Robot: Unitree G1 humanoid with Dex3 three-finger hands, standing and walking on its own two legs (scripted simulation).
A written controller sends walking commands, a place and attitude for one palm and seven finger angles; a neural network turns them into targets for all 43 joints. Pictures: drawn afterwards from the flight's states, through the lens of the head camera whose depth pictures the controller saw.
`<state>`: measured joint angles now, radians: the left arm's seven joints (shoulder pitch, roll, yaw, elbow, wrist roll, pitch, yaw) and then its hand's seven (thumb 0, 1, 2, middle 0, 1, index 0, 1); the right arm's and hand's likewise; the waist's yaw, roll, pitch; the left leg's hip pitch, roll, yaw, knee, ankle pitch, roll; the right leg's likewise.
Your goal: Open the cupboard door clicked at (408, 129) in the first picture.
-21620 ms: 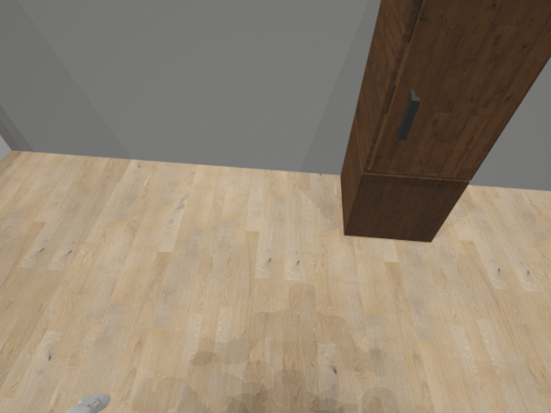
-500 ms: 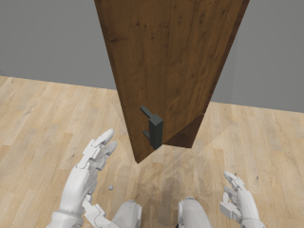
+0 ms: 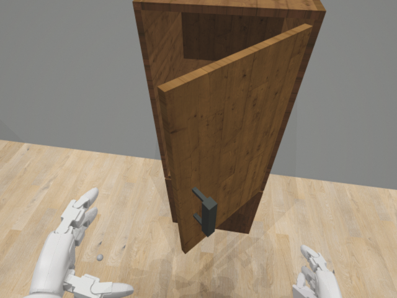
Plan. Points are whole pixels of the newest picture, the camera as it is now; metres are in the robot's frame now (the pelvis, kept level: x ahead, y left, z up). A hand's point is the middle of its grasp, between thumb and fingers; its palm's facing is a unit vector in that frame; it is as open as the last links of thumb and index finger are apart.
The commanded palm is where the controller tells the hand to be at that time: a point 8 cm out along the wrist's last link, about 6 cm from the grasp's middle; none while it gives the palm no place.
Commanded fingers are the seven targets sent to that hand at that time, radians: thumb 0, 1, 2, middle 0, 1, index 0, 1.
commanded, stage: draw the hand back to the body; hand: left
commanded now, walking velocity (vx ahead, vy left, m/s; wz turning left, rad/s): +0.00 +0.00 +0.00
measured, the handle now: (202, 211) +0.33 +0.02 -0.03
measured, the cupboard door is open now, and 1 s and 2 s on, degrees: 50 50 50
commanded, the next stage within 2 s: step back with the hand held close in 0.90 s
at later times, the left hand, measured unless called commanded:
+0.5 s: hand (18, 195) +0.21 +0.26 +0.21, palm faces +0.43 -0.80 -0.42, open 9.4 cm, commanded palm +0.16 +0.30 +0.23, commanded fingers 0.00 0.90 0.90 -0.20 -0.30 -0.20 -0.30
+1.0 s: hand (14, 194) +0.20 +0.25 +0.22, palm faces +0.45 -0.79 -0.41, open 7.5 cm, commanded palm +0.15 +0.29 +0.23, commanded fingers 0.00 0.90 0.90 -0.20 -0.30 -0.20 -0.30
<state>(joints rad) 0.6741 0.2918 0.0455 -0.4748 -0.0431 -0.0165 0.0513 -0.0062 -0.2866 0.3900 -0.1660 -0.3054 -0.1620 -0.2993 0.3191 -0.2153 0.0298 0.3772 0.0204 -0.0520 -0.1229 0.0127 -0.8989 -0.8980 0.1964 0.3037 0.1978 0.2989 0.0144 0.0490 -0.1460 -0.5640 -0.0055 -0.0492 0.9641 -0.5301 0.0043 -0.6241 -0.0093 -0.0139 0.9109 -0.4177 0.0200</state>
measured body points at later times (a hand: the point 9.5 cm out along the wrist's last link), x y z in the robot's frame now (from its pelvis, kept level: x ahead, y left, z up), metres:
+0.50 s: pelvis +0.02 +0.00 +0.05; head +0.00 -0.02 +0.49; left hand +0.18 +0.30 +0.23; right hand +0.21 -0.21 -0.03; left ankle -0.02 +0.12 -0.69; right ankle +0.03 -0.14 -0.69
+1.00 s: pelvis +0.01 -0.01 +0.05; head -0.02 -0.03 +0.50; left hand +0.17 +0.29 +0.24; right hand +0.19 -0.23 -0.03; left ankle -0.02 +0.12 -0.69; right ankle +0.03 -0.14 -0.69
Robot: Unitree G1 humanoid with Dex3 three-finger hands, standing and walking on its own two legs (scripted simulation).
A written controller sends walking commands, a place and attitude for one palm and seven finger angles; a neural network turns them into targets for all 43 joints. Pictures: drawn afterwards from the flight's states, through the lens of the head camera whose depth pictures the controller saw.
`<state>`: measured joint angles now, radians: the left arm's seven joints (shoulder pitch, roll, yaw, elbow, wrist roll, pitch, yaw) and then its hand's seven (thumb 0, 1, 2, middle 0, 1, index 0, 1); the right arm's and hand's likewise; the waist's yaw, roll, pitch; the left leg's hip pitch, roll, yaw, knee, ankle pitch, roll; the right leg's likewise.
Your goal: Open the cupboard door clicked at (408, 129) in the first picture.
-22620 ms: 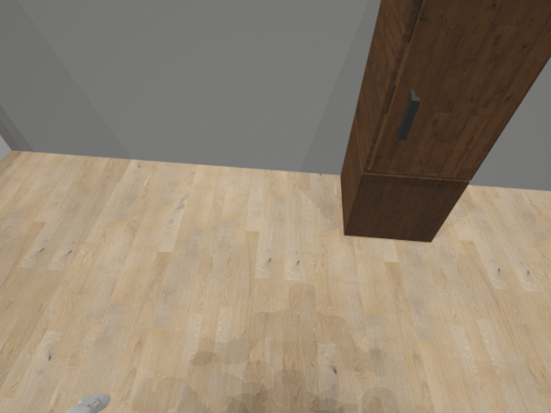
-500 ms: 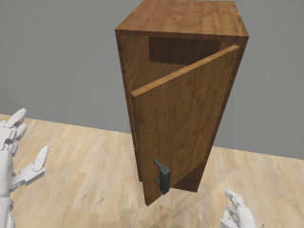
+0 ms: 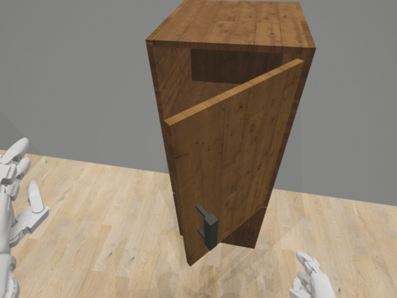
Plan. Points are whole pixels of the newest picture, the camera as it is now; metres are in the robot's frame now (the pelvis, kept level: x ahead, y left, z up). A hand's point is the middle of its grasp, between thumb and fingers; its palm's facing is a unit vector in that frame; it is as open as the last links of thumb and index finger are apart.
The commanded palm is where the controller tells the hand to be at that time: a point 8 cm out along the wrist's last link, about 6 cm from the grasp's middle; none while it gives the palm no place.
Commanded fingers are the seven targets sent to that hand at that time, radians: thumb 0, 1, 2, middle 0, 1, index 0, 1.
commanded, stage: step back with the hand held close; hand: left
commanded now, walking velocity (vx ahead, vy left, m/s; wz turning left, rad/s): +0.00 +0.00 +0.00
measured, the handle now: (205, 226) +0.32 +0.03 -0.09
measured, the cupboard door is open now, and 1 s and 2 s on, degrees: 50 50 50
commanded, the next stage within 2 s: stop stepping back and stand still in 1.18 s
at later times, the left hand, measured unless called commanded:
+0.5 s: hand (24, 236) +0.15 +0.27 +0.16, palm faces +0.39 -0.76 -0.52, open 7.4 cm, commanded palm +0.09 +0.31 +0.17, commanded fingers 0.00 0.90 0.90 -0.20 -0.30 -0.20 -0.30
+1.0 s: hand out of the picture +0.08 +0.27 +0.16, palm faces +0.46 -0.70 -0.54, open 7.4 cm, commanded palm +0.00 +0.31 +0.17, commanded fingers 0.00 0.90 0.90 -0.20 -0.30 -0.20 -0.30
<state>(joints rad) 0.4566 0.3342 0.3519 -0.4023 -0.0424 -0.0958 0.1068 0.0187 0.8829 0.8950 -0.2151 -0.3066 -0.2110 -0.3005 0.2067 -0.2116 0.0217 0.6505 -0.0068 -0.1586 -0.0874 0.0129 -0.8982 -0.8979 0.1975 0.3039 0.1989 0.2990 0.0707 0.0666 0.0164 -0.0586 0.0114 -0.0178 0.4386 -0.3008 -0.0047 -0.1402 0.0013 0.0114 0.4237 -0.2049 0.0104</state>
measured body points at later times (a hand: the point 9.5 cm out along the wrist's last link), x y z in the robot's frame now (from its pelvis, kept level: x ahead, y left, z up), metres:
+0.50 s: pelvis -0.06 +0.01 +0.00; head -0.04 +0.01 +0.45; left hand +0.12 +0.31 +0.19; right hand +0.12 -0.24 -0.08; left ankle -0.03 +0.12 -0.74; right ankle +0.02 -0.13 -0.74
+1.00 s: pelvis -0.12 +0.00 -0.02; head -0.09 +0.01 +0.42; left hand +0.05 +0.31 +0.19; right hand +0.05 -0.23 -0.10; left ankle -0.04 +0.13 -0.74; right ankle +0.02 -0.12 -0.74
